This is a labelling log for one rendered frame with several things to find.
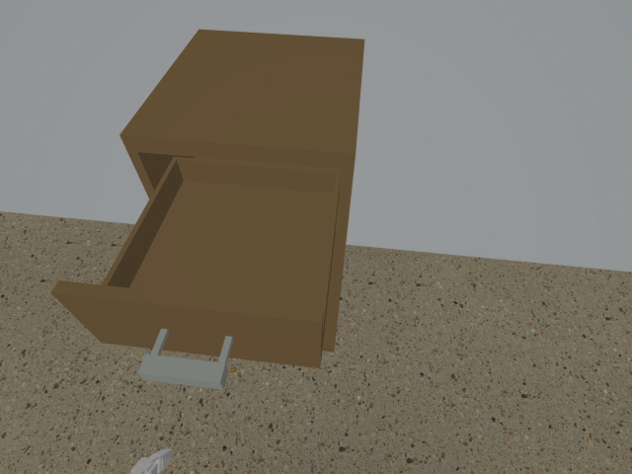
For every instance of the cabinet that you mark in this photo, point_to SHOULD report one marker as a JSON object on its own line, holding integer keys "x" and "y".
{"x": 259, "y": 98}

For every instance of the drawer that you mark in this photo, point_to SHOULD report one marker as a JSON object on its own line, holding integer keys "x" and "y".
{"x": 222, "y": 248}

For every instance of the handle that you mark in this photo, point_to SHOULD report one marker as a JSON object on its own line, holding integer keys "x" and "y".
{"x": 176, "y": 370}

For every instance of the left robot hand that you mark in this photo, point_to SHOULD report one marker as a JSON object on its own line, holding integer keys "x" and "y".
{"x": 153, "y": 464}

